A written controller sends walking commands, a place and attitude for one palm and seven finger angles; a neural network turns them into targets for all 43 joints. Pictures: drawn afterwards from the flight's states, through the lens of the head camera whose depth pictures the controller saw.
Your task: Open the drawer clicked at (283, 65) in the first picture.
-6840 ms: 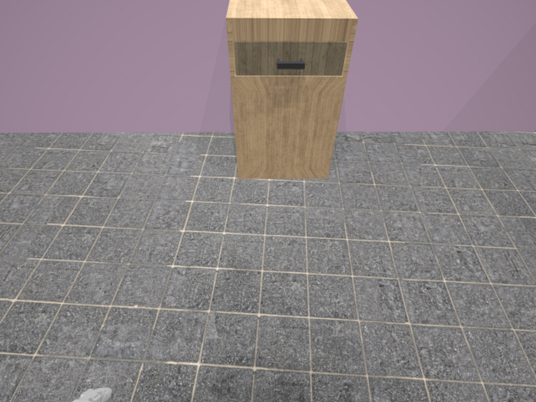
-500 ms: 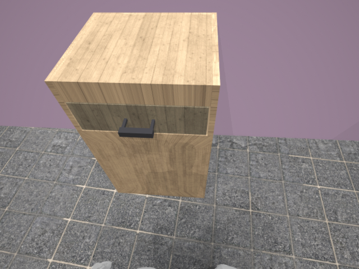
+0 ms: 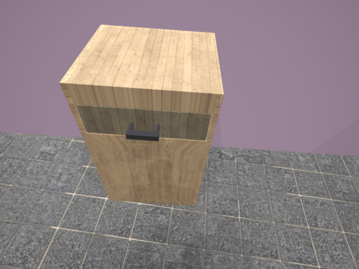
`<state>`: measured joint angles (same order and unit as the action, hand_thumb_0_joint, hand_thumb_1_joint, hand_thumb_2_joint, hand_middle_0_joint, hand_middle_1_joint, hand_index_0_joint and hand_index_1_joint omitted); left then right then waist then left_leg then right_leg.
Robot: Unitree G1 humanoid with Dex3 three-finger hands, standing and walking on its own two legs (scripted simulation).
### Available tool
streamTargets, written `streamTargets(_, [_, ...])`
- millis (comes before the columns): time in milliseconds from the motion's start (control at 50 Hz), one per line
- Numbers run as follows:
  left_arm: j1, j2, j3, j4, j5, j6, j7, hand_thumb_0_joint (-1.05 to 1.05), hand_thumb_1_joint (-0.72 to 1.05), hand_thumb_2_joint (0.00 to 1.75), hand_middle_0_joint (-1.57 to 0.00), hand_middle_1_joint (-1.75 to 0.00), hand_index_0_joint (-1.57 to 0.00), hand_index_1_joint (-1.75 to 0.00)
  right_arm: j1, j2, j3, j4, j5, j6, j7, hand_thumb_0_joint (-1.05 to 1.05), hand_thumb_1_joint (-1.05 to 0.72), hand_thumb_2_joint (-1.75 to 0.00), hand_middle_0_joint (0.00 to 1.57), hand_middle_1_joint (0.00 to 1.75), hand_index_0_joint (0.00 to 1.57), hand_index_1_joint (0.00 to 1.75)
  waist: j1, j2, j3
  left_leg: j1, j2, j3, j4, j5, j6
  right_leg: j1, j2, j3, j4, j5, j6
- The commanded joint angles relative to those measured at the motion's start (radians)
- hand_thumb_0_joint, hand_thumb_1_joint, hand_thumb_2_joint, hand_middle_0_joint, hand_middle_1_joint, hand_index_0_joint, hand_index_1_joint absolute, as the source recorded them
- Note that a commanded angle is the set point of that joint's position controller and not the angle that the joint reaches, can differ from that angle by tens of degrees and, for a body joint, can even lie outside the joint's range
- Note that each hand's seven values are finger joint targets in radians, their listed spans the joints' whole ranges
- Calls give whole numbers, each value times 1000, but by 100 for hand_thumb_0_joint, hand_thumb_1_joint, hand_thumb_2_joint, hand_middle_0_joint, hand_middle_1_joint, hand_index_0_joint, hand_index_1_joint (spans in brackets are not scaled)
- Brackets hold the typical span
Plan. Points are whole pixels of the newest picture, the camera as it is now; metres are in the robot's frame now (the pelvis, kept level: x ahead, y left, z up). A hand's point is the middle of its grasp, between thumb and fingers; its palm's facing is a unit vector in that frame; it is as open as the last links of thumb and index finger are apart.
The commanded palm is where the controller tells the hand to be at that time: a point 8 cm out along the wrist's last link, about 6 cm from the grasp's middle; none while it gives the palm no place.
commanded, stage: come to a stop and stand still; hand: left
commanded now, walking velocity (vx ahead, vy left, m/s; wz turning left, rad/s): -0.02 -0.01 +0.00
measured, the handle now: (143, 130) +0.57 +0.15 -0.10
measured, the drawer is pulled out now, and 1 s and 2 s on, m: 0.00 0.00 0.00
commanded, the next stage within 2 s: look again from close up in 0.66 s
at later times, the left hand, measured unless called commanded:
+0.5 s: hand out of the picture -0.02 +0.10 -0.18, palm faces +0.08 -0.98 -0.19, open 7.3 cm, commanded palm none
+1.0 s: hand out of the picture +0.00 +0.15 -0.18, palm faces +0.08 -0.97 -0.22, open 7.4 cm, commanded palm none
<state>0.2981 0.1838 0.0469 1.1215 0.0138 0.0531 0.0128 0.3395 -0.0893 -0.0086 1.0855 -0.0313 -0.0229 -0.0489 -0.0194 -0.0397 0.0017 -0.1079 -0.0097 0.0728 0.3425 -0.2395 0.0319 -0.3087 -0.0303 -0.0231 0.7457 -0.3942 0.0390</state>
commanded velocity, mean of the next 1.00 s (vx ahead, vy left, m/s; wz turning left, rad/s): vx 0.00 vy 0.00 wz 0.00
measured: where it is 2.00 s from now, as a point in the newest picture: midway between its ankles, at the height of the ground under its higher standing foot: outside the picture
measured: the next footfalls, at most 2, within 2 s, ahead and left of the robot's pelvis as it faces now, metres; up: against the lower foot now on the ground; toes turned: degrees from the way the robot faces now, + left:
right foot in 0.10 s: +0.02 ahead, -0.13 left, +0.00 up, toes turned -3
left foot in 2.00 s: +0.11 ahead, +0.07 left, +0.00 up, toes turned +9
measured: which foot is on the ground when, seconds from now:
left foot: down 0.00-1.00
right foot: up 0.00-0.08, down 0.10-1.00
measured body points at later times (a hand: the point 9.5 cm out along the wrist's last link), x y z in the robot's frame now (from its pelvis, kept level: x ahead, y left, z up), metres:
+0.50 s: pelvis +0.00 -0.06 +0.00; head +0.01 -0.07 +0.45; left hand -0.02 +0.16 -0.16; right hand -0.01 -0.27 -0.17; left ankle -0.04 +0.10 -0.75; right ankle -0.02 -0.12 -0.75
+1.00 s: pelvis -0.01 -0.03 -0.01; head -0.03 -0.03 +0.44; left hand +0.00 +0.20 -0.17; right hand +0.00 -0.26 -0.17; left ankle -0.04 +0.10 -0.75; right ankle -0.02 -0.12 -0.75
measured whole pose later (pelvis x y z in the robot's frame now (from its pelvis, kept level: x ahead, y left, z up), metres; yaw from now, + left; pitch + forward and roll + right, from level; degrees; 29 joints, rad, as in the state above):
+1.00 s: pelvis -0.01 -0.03 -0.01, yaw +2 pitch -2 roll -1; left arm 0.31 0.15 0.02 1.05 0.01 -0.01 0.05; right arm 0.32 -0.17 -0.01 1.04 -0.02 0.00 -0.05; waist -0.01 0.02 -0.01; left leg -0.18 0.04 0.02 0.54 -0.33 -0.02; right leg -0.18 0.01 -0.10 0.50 -0.29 -0.03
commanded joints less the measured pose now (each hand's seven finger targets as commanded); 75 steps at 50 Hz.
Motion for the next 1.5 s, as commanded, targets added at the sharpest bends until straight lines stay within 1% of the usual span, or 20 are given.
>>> streamTargets(0, [-34, 6, -11, -62, -9, -38, 0, 0, 90, 90, -20, -30, -20, -30, 79, -190, -43, 16, 9, 5, -12, 0, -90, -90, 20, 30, 20, 30, -9, 182, 23, 75, 267, -197, -11, 542, 118, -11, -6, -20, -199, 33, -12])
streamTargets(40, [33, 15, -11, -33, -7, -50, 6, 0, 90, 90, -20, -30, -20, -30, 71, -176, -39, 22, 19, 4, -8, 0, -90, -90, 20, 30, 20, 30, 18, 123, -20, 7, 212, -164, 53, 443, 62, 148, -13, -18, -397, 264, -18])
streamTargets(60, [52, 36, -8, -17, -6, -56, 12, 0, 90, 90, -20, -30, -20, -30, 71, -143, -34, 26, 25, 0, -5, 0, -90, -90, 20, 30, 20, 30, 19, 70, -29, -84, 173, -124, 78, 316, 22, 252, -67, 43, -401, 362, -35])
streamTargets(80, [64, 53, -10, -3, -7, -61, 18, 0, 90, 90, -20, -30, -20, -30, 53, -105, -23, 25, 29, 0, -1, 0, -90, -90, 20, 30, 20, 30, 22, -6, -5, -149, 121, -81, 85, 144, -7, 273, -133, 103, -393, 465, -61])
streamTargets(100, [55, 66, -16, 3, -8, -64, 20, 0, 90, 90, -20, -30, -20, -30, 51, -81, -14, 28, 28, 2, 4, 0, -90, -90, 20, 30, 20, 30, 14, -42, 22, -159, 87, -59, 61, 19, -20, 241, -172, 105, -390, 481, -84])
streamTargets(140, [46, 49, -18, 6, -9, -69, 24, 0, 90, 90, -20, -30, -20, -30, 60, -76, -13, 45, 19, 16, 5, 0, -90, -90, 20, 30, 20, 30, 7, -129, 23, -92, 81, -50, 70, 35, -30, 178, -134, 101, -399, 439, -101])
streamTargets(180, [26, 34, -28, 5, -12, -67, 26, 0, 90, 90, -20, -30, -20, -30, 66, -77, -9, 64, 18, 21, 4, 0, -90, -90, 20, 30, 20, 30, 4, -74, 78, -66, 94, -58, 46, 85, -30, 119, -119, 83, -419, 385, -94])
streamTargets(240, [33, 29, -30, 6, -14, -66, 28, 0, 90, 90, -20, -30, -20, -30, 66, -83, -5, 78, 19, 18, 3, 0, -90, -90, 20, 30, 20, 30, 12, 24, 89, -55, 115, -72, 30, 159, -27, 133, -87, 64, -402, 414, -82])
streamTargets(720, [77, 22, -28, 11, -11, -71, 30, 0, 90, 90, -20, -30, -20, -30, 36, -98, -2, 56, 18, 23, -1, 0, -90, -90, 20, 30, 20, 30, 18, 39, 86, -29, 113, -64, 23, 120, -34, 128, -81, 79, -468, 311, -77])
streamTargets(740, [86, 203, -26, -84, 21, -90, 29, 0, 90, 90, -20, -30, -20, -30, -13, -214, -23, -69, 16, 20, 13, 0, -90, -90, 20, 30, 20, 30, -2, -105, 187, -119, 67, -98, 145, 102, -33, 90, -75, 97, -438, 525, -37])
streamTargets(760, [75, 113, -8, -76, 4, -101, 36, 0, 90, 90, -20, -30, -20, -30, -13, -182, -21, -100, 10, 7, 7, 0, -90, -90, 20, 30, 20, 30, 5, 1, 46, -135, 88, -78, 162, 11, -23, 154, -154, 147, -377, 520, -76])
streamTargets(780, [59, 136, 5, -86, 9, -104, 37, 0, 90, 90, -20, -30, -20, -30, 19, -168, -32, -85, 5, -1, -4, 0, -90, -90, 20, 30, 20, 30, -10, 80, -67, -134, 65, -76, 171, 51, -15, 250, -160, 153, -336, 701, -105])
streamTargets(800, [75, 107, -6, -90, 1, -102, 36, 0, 90, 90, -20, -30, -20, -30, 36, -146, -24, -77, 10, -2, -7, 0, -90, -90, 20, 30, 20, 30, 0, 105, -119, -114, 64, -74, 187, 61, -13, 273, -162, 136, -329, 681, -125])
streamTargets(820, [92, 85, -10, -94, 3, -96, 35, 0, 90, 90, -20, -30, -20, -30, 49, -127, -18, -76, 13, 3, -7, 0, -90, -90, 20, 30, 20, 30, 1, 69, -124, -120, 59, -67, 200, 51, -17, 257, -155, 138, -340, 625, -129])
streamTargets(900, [72, 76, -13, -108, 5, -78, 33, 0, 90, 90, -20, -30, -20, -30, 57, -137, -17, -86, 13, 15, 0, 0, -90, -90, 20, 30, 20, 30, 1, -63, 19, -146, 68, -66, 176, 46, -11, 149, -128, 101, -370, 468, -119])
streamTargets(960, [58, 68, -22, -116, 1, -71, 33, 0, 90, 90, -20, -30, -20, -30, 58, -152, -10, -77, 13, 12, 7, 0, -90, -90, 20, 30, 20, 30, 5, 17, 83, -136, 97, -92, 122, 142, -5, 101, -76, 46, -331, 381, -95])
streamTargets(1040, [63, 73, -26, -124, 0, -63, 33, 0, 90, 90, -20, -30, -20, -30, 34, -175, -6, -81, 13, 9, 11, 0, -90, -90, 20, 30, 20, 30, 22, 90, 107, -183, 117, -124, 78, 147, 4, 117, -60, 35, -325, 284, -79])
streamTargets(1180, [58, 68, -31, -131, 2, -54, 28, 0, 90, 90, -20, -30, -20, -30, 14, -192, -7, -90, 11, 10, 20, 0, -90, -90, 20, 30, 20, 30, 29, 88, 130, -256, 128, -176, -41, -116, 14, 124, -51, 17, -327, 170, -56])
streamTargets(1380, [99, 37, -37, -98, 8, -58, 28, 0, 90, 90, -20, -30, -20, -30, 24, -189, -13, -63, 18, 7, 22, 0, -90, -90, 20, 30, 20, 30, 27, 66, 93, -219, 136, -186, -88, -143, 24, 133, -59, 8, -328, 213, -41])
streamTargets(1480, [119, 8, -34, -84, 24, -42, 14, 0, 90, 90, -20, -30, -20, -30, 46, -226, -36, -41, 12, 22, 13, 0, -90, -90, 20, 30, 20, 30, 11, 116, 132, -206, 209, -274, -177, -430, 62, 34, -5, -56, -234, 43, -41])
